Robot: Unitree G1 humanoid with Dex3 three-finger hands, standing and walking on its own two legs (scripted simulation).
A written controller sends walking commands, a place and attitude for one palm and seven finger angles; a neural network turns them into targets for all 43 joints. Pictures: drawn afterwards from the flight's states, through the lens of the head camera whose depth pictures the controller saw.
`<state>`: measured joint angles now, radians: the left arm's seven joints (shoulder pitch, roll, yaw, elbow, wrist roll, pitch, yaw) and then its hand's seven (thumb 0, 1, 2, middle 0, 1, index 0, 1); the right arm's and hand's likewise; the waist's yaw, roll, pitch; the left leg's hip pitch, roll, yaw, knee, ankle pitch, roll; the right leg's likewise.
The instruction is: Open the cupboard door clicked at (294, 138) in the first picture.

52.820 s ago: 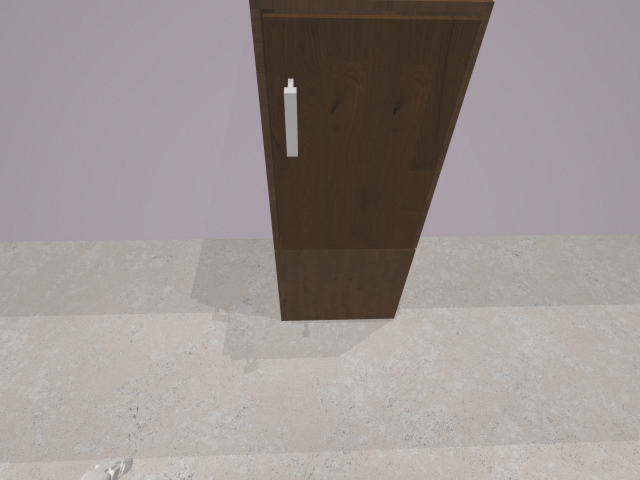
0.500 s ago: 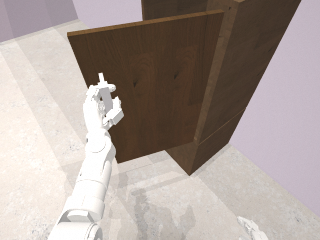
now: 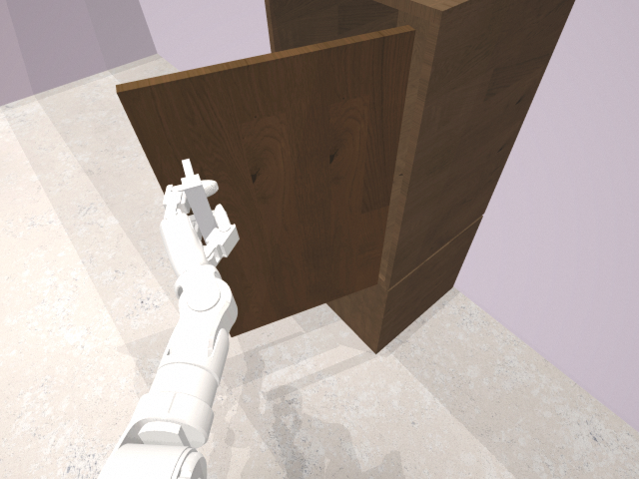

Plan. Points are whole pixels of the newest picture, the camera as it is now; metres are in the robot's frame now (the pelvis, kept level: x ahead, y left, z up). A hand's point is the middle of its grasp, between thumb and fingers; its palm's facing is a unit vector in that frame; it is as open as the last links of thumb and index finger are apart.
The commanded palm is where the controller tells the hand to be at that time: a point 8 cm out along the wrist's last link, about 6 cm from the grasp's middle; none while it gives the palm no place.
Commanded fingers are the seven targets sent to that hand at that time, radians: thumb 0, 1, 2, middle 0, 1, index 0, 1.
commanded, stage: pull the door open along its arc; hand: left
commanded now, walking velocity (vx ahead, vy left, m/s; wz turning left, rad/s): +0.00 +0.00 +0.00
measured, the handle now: (202, 208) +0.45 +0.16 +0.10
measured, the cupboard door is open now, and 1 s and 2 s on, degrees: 72 90 94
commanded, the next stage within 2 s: open thumb and fingers to let go in 0.44 s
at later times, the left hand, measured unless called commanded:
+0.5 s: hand (281, 291) +0.31 +0.05 +0.10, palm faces +0.24 -0.97 -0.03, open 6.1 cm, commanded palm +0.27 +0.09 +0.09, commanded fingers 0.00 0.90 0.90 -0.40 -1.35 -0.40 -1.35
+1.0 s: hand (271, 281) +0.33 +0.06 +0.10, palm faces +0.37 -0.93 -0.03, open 11.5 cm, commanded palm +0.28 +0.09 +0.09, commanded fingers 0.00 -0.50 0.30 -0.28 -1.10 -0.28 -1.10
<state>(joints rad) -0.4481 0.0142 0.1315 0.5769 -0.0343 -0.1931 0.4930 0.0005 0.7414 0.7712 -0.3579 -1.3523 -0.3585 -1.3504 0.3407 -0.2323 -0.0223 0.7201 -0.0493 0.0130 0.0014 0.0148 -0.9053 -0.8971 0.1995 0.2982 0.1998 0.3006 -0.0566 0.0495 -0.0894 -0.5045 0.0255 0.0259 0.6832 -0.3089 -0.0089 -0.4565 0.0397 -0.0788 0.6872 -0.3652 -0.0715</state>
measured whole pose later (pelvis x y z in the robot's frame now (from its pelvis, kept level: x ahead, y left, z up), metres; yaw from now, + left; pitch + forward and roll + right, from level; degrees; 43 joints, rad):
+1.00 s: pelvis +0.00 +0.00 +0.00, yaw +2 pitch +2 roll +0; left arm -0.11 -0.12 -0.23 0.12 0.05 0.03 0.62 0.01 -0.13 0.46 -0.32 -1.24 -0.33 -1.24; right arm 0.19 -0.19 0.00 0.66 -0.05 0.08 0.00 0.02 -0.91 -0.90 0.20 0.30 0.20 0.30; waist -0.01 0.04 -0.04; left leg -0.41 0.01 -0.01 0.69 -0.32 -0.01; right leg -0.35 0.03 -0.11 0.69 -0.39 -0.07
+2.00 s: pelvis -0.01 +0.03 +0.00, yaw +0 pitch +0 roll +0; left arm 0.06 0.01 -0.27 0.02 -0.02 -0.10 0.15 -0.01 -0.51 0.30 -0.13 -0.32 -0.15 -0.31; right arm 0.22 -0.19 0.05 0.54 0.00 0.01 0.03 0.02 -0.90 -0.90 0.20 0.30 0.20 0.30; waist 0.00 0.03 -0.03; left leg -0.36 0.00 0.05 0.67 -0.31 0.03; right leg -0.32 0.01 -0.06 0.68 -0.36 -0.04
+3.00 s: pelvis +0.01 +0.01 +0.00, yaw +1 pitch +1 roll +0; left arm 0.41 0.19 0.03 -0.29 -0.20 -0.12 -0.11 -0.01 -0.50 0.30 -0.15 -0.30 -0.16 -0.30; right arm 0.25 -0.22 0.05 0.54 0.02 -0.15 -0.05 0.02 -0.90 -0.90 0.20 0.30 0.20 0.30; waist 0.02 0.05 -0.05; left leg -0.38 0.01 0.01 0.71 -0.35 0.00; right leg -0.32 0.03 -0.09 0.69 -0.40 -0.06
